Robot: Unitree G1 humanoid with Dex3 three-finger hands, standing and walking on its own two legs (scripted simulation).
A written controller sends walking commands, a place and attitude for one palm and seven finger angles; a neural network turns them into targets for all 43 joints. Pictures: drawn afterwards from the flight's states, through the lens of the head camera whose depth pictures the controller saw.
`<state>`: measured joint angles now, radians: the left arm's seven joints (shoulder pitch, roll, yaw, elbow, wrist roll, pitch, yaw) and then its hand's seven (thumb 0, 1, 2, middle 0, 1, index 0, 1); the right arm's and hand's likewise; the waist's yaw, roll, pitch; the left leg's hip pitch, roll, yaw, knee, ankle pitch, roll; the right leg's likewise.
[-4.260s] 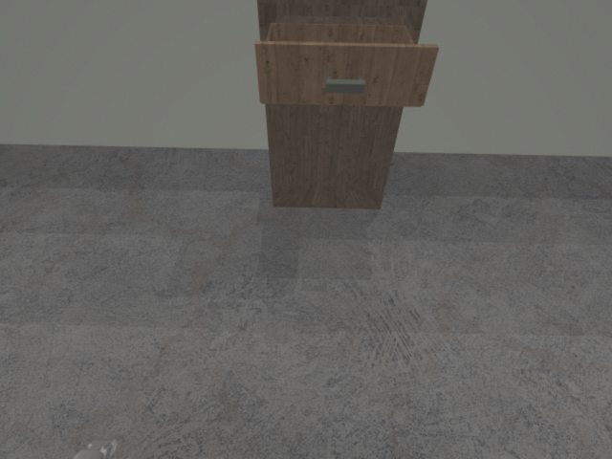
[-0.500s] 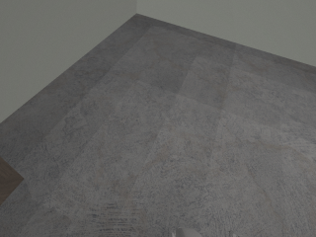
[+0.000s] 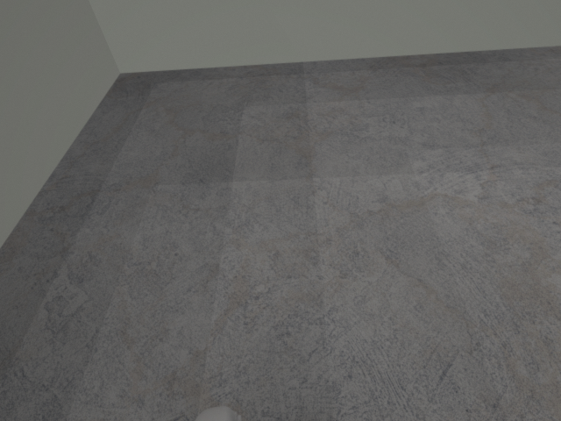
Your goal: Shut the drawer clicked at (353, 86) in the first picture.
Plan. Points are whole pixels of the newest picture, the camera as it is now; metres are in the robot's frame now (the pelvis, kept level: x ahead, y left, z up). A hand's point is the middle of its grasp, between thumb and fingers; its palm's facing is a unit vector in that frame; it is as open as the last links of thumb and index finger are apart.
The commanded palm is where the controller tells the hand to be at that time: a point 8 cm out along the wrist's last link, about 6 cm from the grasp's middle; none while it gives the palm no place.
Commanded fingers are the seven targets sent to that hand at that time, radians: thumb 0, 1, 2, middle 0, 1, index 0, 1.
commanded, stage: walk to a spot facing it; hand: left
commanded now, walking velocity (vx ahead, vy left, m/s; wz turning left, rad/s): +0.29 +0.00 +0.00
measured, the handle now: out of the picture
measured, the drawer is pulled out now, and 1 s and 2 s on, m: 0.30 0.30 0.30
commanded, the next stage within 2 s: turn to face it in 0.16 s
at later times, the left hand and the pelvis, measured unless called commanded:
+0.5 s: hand out of the picture +0.06 +0.18 -0.20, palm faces +0.16 -0.98 -0.15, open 7.4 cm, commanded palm none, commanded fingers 0.00 0.90 0.90 -0.20 -0.30 -0.20 -0.30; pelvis +0.16 +0.04 -0.03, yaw +3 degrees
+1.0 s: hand (148, 351) +0.27 +0.28 -0.16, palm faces +0.33 -0.92 -0.21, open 7.3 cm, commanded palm none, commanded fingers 0.00 0.90 0.90 -0.20 -0.30 -0.20 -0.30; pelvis +0.20 +0.04 +0.00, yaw +19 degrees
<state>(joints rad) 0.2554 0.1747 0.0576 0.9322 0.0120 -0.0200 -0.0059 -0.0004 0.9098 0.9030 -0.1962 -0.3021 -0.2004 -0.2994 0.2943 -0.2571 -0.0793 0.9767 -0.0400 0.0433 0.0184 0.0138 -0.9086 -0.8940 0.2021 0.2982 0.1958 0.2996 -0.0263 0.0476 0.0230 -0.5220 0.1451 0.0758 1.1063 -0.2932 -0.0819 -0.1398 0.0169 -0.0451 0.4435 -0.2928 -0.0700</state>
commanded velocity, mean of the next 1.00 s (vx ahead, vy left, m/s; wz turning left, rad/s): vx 0.05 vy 0.00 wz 0.50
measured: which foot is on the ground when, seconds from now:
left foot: up 0.00-0.42, down 0.44-1.00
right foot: down 0.00-0.42, up 0.44-1.00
